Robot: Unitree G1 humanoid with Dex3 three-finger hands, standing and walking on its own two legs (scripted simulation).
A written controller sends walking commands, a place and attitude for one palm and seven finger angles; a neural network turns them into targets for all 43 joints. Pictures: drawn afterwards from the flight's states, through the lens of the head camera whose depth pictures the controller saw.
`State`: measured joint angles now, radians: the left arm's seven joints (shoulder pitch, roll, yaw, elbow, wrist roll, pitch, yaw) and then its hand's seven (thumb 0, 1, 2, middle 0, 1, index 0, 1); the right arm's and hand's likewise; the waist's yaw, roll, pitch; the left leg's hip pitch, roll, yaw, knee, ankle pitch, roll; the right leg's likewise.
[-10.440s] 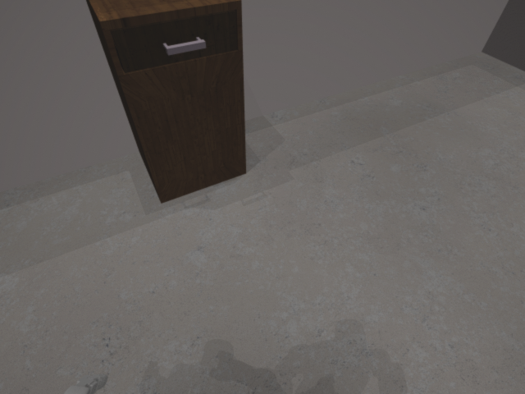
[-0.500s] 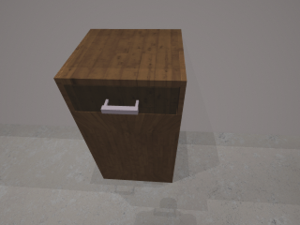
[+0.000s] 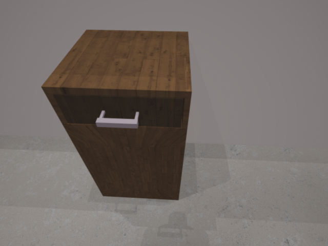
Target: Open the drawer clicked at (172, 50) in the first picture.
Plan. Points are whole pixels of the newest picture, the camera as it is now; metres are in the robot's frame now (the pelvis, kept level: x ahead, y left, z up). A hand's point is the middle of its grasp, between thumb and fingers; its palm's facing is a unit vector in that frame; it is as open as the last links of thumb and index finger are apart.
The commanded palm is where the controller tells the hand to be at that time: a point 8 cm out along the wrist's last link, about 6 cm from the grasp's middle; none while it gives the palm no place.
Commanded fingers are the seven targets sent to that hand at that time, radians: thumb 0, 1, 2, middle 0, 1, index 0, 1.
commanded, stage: look again from close up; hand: left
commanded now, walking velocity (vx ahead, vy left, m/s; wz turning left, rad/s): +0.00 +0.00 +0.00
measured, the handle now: (118, 118) +0.51 +0.19 -0.01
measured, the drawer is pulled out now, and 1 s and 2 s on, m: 0.00 0.00 0.00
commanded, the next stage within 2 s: raise the hand with hooked fingers in 0.20 s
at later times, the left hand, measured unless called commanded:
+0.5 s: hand (94, 222) +0.19 +0.19 -0.05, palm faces -0.01 -0.71 -0.70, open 7.5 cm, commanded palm +0.14 +0.20 -0.04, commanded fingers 0.00 0.64 0.79 -0.22 -0.47 -0.22 -0.47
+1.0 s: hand (89, 192) +0.24 +0.20 +0.00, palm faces +0.15 -0.07 -0.99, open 10.2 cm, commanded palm +0.20 +0.20 +0.04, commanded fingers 0.00 0.06 0.54 -0.26 -0.84 -0.26 -0.84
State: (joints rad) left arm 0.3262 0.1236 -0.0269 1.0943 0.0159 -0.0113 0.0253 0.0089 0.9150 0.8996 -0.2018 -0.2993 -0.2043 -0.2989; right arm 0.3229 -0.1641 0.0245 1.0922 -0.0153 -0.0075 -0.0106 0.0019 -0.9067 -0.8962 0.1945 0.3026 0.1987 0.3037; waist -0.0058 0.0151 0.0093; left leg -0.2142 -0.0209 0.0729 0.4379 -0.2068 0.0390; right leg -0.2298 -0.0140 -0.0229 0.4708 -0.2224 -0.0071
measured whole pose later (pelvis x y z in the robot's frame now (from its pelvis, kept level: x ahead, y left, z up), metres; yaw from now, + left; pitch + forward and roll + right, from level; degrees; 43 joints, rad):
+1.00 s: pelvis +0.02 -0.04 -0.05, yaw +2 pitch +8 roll +1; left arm 0.27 0.38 -0.04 -0.03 1.01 -0.04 0.41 0.00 0.27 0.63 -0.27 -0.70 -0.27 -0.70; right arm 0.03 -0.19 0.01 0.55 -0.07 0.10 0.04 0.01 -0.90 -0.90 0.20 0.30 0.20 0.30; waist 0.10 0.05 -0.11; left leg -0.59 0.02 0.02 0.87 -0.42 -0.03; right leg -0.60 0.01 -0.07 0.90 -0.45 -0.07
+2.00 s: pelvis +0.02 +0.00 +0.00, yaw +1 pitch +1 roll +0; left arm -0.10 0.52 -0.04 0.02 0.88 -0.01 -0.04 0.00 -0.49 0.30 -0.32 -1.20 -0.32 -1.20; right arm 0.14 -0.26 0.01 0.61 0.01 0.15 0.00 0.01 -0.90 -0.90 0.20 0.30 0.20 0.30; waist 0.08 0.08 0.00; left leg -0.23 -0.02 0.05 0.45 -0.24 0.03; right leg -0.23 -0.01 -0.04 0.46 -0.25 -0.01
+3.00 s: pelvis +0.03 -0.01 -0.01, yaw +0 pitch +6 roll +1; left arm -0.33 0.46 -0.09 0.33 0.96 -0.08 0.10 0.00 -0.49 0.30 -0.32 -1.20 -0.33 -1.20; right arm 0.20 -0.25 -0.03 0.65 0.02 0.15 -0.03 0.01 -0.90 -0.90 0.20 0.30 0.20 0.30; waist 0.03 0.06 -0.04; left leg -0.36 -0.01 0.05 0.53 -0.27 0.02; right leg -0.37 0.00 -0.03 0.55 -0.29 -0.03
